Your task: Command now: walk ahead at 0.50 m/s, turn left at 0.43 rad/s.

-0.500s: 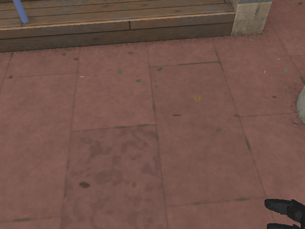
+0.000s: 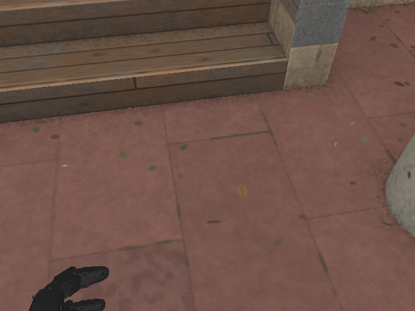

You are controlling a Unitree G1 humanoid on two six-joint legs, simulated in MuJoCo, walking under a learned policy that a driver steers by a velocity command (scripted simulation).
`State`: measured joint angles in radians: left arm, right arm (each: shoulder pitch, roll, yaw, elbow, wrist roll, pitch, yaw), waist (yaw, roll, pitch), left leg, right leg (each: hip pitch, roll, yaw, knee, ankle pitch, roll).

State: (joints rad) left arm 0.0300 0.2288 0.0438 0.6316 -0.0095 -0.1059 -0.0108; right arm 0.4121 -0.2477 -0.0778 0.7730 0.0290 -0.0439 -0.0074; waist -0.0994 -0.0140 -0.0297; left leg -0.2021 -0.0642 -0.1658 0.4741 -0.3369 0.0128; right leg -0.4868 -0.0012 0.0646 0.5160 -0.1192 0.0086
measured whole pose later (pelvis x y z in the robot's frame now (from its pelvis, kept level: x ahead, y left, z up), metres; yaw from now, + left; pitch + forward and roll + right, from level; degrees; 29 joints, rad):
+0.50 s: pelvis +0.24 +0.06 -0.02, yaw +17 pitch +3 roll -2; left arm 0.37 0.30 0.09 0.85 -0.03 -0.06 0.01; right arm 0.05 -0.26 -0.06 0.59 0.02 -0.03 0.05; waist 0.08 0.03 0.01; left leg -0.55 0.03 0.03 0.61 -0.13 0.09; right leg 0.03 -0.09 -0.22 0.44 -0.47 0.07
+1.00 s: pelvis +0.49 +0.12 -0.01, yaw +7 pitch +3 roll +2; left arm 0.10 0.24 0.05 0.73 -0.02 -0.04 -0.05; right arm 0.32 -0.26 -0.08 0.81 0.00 -0.06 -0.02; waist -0.06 -0.03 0.00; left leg 0.09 -0.01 0.23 0.26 -0.39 0.00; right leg -0.66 -0.06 -0.02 0.67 -0.03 -0.05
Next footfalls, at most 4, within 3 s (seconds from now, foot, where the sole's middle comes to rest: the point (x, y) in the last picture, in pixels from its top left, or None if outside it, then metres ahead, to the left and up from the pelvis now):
0.02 right None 0.14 -0.13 -0.77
0.50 left None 0.36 0.20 -0.77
1.06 right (182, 249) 0.70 0.04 -0.77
1.54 left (135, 187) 0.98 0.21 -0.77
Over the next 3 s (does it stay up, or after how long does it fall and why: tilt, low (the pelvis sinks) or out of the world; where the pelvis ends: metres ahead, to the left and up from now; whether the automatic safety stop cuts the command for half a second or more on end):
stays up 1.50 0.34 0.15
